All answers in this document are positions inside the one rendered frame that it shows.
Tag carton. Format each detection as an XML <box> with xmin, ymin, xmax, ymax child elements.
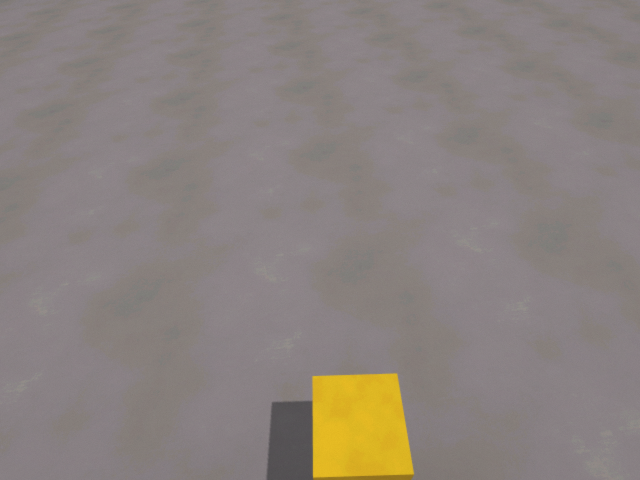
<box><xmin>313</xmin><ymin>373</ymin><xmax>414</xmax><ymax>480</ymax></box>

